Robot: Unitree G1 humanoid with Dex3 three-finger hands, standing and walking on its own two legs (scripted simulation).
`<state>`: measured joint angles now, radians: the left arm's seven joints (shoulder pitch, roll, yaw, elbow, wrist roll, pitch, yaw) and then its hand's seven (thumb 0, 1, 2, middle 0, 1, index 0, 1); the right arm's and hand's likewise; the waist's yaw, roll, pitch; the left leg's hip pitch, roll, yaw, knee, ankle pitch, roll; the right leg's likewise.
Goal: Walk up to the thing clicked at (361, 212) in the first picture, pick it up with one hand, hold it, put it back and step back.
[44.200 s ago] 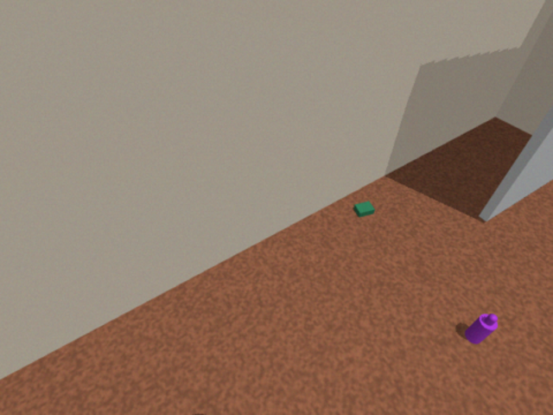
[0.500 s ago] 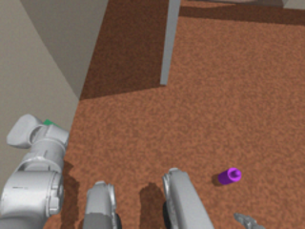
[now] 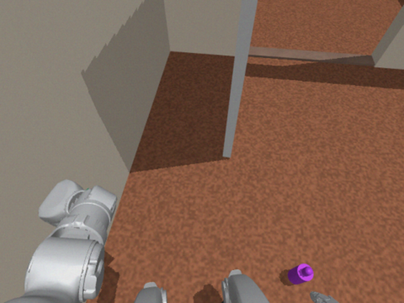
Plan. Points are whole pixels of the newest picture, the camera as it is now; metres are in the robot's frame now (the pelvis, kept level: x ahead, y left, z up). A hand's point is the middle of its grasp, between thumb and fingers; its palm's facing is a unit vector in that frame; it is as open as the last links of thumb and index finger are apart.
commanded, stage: lift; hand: left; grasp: from above
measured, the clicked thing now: (86, 209) +0.38 +0.25 -0.10
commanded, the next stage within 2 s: hold in 0.28 s
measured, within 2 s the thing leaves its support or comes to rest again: neither
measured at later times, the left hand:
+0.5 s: hand (56, 204) +0.36 +0.26 +0.00, palm faces -0.20 -0.42 -0.89, open 8.7 cm
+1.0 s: hand (52, 188) +0.37 +0.26 +0.03, palm faces -0.18 -0.41 -0.90, open 8.7 cm
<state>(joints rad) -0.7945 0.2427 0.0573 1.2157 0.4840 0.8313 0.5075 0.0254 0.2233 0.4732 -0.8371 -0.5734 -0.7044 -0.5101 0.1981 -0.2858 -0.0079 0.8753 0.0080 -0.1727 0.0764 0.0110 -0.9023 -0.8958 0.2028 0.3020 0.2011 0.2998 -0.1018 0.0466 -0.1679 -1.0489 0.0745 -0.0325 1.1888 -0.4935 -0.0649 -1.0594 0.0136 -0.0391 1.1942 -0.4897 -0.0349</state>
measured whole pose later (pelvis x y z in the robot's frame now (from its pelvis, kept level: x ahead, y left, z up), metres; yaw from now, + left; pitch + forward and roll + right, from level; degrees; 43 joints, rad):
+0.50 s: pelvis +0.03 +0.02 +0.06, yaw +0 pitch +13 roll +0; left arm -0.76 0.20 0.03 1.23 0.47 0.86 0.50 0.05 0.26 0.39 -0.84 -0.56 -0.71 -0.51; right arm 0.23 -0.28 -0.02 0.90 0.00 -0.17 0.10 0.01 -0.90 -0.89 0.20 0.30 0.20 0.30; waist -0.06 0.02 -0.12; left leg -0.69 0.05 0.00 0.86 -0.40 -0.04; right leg -0.69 0.00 -0.01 0.86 -0.39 -0.01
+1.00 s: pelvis +0.05 +0.02 +0.08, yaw +0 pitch +10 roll +1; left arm -0.74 0.17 0.00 1.20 0.47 0.89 0.49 0.03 0.27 0.40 -0.82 -0.59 -0.68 -0.52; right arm 0.20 -0.28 -0.02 0.87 0.01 -0.13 0.12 0.01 -0.91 -0.89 0.20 0.30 0.20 0.30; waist -0.04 0.03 -0.11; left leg -0.53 0.04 0.01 0.74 -0.39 -0.04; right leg -0.55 -0.01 -0.01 0.76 -0.39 -0.01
